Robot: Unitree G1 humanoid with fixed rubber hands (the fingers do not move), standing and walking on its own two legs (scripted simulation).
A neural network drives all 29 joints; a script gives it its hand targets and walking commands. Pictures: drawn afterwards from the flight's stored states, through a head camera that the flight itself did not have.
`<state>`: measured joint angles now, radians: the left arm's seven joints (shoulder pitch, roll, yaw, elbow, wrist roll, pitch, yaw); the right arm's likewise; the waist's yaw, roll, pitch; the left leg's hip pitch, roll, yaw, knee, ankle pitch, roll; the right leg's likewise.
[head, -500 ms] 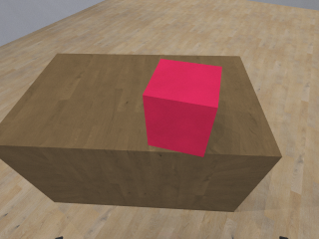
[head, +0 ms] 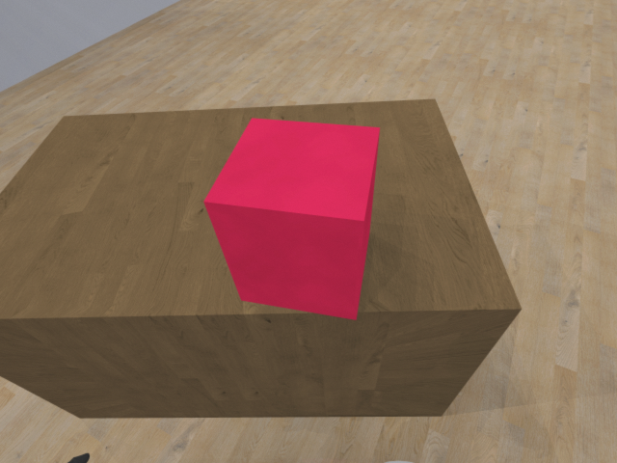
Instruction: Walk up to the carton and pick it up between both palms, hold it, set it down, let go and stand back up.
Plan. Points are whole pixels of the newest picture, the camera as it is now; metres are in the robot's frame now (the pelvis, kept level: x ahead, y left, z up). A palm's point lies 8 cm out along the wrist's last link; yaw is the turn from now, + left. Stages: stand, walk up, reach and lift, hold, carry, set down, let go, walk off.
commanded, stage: walk up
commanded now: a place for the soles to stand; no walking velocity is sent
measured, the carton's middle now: (305, 220) +0.48 +0.01 +0.02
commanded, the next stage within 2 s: none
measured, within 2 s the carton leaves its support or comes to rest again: neither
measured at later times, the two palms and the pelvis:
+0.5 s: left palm (92, 429) +0.21 +0.33 -0.09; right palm (521, 365) +0.25 -0.29 -0.07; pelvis +0.14 +0.02 +0.01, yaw +1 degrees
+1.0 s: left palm (99, 365) +0.29 +0.34 -0.07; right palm (514, 349) +0.28 -0.29 -0.08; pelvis +0.16 +0.03 +0.02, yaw +0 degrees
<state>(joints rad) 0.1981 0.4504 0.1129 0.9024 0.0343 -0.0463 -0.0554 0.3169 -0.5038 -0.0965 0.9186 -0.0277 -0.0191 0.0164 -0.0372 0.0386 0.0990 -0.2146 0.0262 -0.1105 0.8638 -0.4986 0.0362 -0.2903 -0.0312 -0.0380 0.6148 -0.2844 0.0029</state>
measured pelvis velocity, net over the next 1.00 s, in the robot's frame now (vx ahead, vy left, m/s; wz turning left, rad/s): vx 0.16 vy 0.03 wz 0.00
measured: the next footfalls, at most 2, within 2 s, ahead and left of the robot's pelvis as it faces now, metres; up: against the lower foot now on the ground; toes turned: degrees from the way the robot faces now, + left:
left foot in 0.36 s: +0.17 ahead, +0.15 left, +0.00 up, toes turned -1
right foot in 0.60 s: +0.19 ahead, -0.11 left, +0.00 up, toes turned +0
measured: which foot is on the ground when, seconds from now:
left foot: up 0.00-0.34, down 0.36-1.00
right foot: down 0.00-0.40, up 0.42-0.58, down 0.60-1.00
